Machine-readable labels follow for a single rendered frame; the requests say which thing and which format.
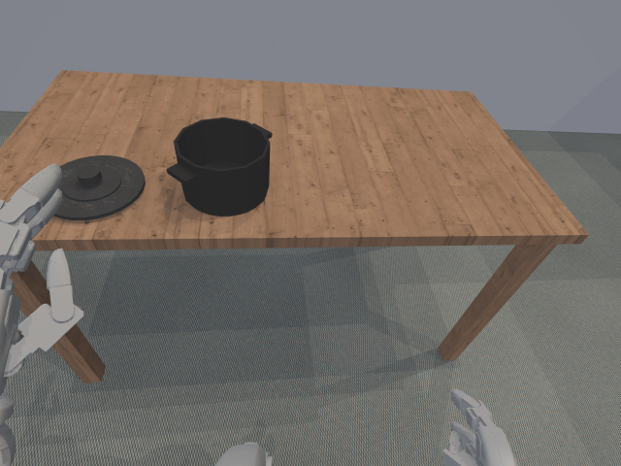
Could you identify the left robot hand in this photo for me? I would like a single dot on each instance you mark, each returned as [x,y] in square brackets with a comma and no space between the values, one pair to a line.
[21,219]

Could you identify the lid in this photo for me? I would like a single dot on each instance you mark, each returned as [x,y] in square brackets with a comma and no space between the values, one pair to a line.
[122,183]

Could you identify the pot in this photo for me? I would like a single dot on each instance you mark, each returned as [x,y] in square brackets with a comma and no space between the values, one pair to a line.
[223,165]

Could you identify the table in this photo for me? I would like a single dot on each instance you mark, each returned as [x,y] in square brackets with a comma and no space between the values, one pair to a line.
[350,166]

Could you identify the right robot hand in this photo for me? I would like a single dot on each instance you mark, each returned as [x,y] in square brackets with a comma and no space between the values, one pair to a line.
[489,447]

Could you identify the knob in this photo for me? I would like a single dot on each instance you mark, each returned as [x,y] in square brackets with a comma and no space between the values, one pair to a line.
[89,175]

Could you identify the left robot thigh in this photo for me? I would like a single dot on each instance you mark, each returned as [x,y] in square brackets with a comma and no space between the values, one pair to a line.
[245,455]

